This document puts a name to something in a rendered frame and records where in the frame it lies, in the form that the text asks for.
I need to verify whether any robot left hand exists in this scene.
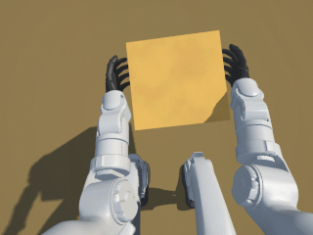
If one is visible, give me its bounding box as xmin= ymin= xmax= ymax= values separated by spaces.
xmin=106 ymin=55 xmax=130 ymax=93

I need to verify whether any left robot upper arm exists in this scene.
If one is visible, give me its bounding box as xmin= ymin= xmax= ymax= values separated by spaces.
xmin=41 ymin=177 xmax=138 ymax=235

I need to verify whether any right robot forearm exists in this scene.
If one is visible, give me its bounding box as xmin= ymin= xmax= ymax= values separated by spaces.
xmin=230 ymin=77 xmax=298 ymax=199

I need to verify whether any right robot upper arm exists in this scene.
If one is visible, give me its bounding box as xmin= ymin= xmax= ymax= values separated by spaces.
xmin=231 ymin=164 xmax=313 ymax=235

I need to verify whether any left robot forearm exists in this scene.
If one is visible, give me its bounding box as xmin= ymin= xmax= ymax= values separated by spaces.
xmin=78 ymin=90 xmax=131 ymax=210

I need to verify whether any robot right hand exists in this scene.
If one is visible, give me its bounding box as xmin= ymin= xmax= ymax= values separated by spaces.
xmin=221 ymin=44 xmax=250 ymax=87

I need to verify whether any carton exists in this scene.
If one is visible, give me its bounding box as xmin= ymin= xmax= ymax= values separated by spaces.
xmin=126 ymin=30 xmax=231 ymax=130

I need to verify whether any robot right foot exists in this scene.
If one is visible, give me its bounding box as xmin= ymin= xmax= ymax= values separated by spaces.
xmin=181 ymin=165 xmax=195 ymax=209

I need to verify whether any right robot thigh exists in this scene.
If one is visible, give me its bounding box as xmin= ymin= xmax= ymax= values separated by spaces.
xmin=184 ymin=157 xmax=237 ymax=235

